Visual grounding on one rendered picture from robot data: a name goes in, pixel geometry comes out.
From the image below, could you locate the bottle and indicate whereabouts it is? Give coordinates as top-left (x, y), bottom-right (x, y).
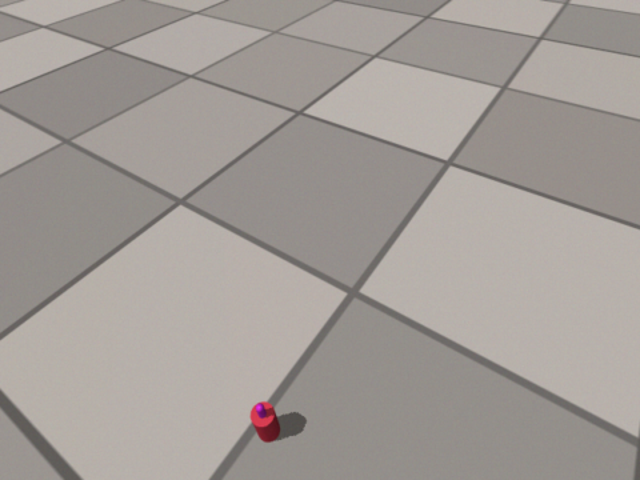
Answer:
top-left (250, 402), bottom-right (280, 442)

